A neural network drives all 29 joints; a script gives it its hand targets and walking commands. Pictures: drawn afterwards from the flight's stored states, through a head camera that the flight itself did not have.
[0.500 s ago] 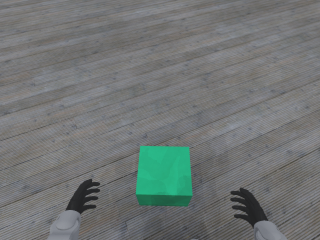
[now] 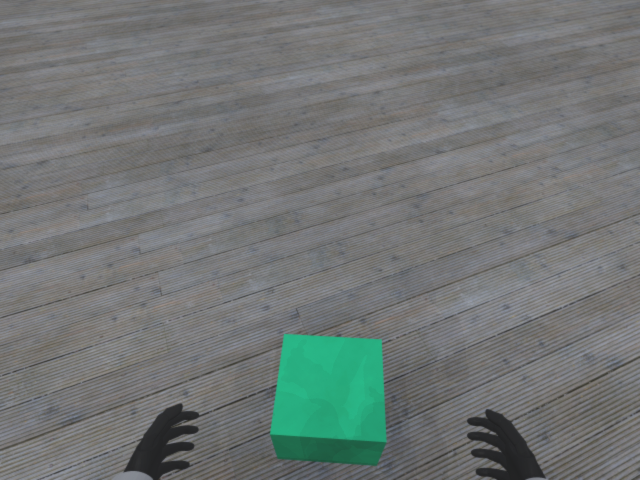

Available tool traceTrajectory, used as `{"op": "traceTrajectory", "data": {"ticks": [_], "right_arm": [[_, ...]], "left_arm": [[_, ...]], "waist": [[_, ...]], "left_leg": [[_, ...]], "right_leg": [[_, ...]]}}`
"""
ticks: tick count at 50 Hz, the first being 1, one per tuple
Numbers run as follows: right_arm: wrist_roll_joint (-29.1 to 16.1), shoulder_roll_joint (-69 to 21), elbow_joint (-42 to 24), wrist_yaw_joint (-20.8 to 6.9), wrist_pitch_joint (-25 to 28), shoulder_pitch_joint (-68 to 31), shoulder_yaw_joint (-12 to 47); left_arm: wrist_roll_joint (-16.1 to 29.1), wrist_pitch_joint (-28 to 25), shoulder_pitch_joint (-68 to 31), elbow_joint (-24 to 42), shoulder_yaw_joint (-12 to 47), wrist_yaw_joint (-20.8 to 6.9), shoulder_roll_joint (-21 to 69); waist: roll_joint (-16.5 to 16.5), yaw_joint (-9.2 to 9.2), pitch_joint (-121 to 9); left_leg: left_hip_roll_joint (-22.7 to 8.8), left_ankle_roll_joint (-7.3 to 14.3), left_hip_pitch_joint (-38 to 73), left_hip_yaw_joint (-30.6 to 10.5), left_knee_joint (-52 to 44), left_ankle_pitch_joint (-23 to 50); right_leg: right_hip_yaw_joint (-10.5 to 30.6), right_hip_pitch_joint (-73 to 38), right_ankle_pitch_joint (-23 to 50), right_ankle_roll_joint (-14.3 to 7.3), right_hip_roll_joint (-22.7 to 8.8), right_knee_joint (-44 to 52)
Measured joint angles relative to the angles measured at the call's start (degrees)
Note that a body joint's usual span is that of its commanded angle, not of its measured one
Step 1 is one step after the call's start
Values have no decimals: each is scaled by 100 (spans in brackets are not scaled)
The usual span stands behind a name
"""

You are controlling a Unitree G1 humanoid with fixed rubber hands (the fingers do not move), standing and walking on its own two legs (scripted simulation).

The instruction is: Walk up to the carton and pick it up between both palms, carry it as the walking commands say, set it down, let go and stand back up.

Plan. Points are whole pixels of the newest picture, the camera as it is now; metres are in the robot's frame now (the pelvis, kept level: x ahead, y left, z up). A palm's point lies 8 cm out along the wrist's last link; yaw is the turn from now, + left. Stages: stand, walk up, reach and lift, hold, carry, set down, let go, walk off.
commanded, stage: let go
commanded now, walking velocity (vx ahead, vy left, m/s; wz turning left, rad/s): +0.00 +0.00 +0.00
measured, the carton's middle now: (329, 399) +0.47 +0.00 -0.66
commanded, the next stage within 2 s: stand in 0.14 s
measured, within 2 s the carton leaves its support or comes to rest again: neither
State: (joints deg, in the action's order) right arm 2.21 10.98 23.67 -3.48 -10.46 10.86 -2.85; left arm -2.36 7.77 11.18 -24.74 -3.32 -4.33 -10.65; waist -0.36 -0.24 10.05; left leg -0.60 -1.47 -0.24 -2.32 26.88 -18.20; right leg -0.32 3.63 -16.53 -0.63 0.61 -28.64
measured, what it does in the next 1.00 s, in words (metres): stands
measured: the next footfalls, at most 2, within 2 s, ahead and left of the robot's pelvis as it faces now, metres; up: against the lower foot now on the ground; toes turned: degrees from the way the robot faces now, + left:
none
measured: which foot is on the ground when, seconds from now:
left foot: down 0.00-1.00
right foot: down 0.00-1.00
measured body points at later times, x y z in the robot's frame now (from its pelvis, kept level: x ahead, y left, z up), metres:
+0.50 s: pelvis +0.03 +0.00 +0.00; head -0.05 -0.01 +0.44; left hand +0.14 +0.29 -0.09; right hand +0.16 -0.29 -0.09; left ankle -0.03 +0.14 -0.74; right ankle +0.00 -0.11 -0.74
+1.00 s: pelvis -0.03 +0.00 +0.00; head -0.08 -0.01 +0.45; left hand +0.05 +0.29 -0.11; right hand +0.05 -0.30 -0.11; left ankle -0.03 +0.14 -0.74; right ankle +0.00 -0.11 -0.74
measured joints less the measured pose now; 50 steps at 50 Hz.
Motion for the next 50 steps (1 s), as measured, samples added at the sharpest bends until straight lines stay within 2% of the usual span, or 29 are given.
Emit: {"op": "traceTrajectory", "data": {"ticks": [8,13,18,25,50], "right_arm": [[-10,45,-3,285,-262,284,34],[-82,296,833,411,352,346,30],[8,603,1334,388,759,507,-89],[42,739,1659,412,1003,577,-121],[3,871,2414,323,1188,705,48]], "left_arm": [[105,-9,138,-90,99,172,-42],[24,-381,284,-980,142,347,-284],[31,-601,442,-1513,58,395,-546],[-37,-790,524,-1831,46,421,-703],[34,-959,553,-2429,96,353,-772]], "waist": [[-10,-74,-332],[-66,17,-1089],[-74,12,-1599],[-80,12,-1847],[-27,-26,-1350]], "left_leg": [[-75,-49,-138,15,117,-165],[-86,-41,-632,-66,354,-298],[-76,-28,-727,-94,391,-352],[-48,-14,-694,-83,362,-304],[-2,-3,-1037,-8,235,252]], "right_leg": [[9,146,-140,-46,76,-104],[-72,556,-233,-57,88,-216],[-99,629,-289,-49,77,-231],[-87,612,-259,-44,49,-232],[-7,991,306,-55,11,-130]]}}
